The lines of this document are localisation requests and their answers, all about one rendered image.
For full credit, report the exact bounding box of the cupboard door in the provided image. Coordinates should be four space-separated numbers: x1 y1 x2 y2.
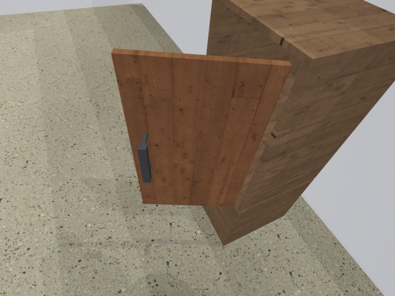
111 49 292 207

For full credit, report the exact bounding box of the handle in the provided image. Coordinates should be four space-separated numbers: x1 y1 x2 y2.
137 133 152 183

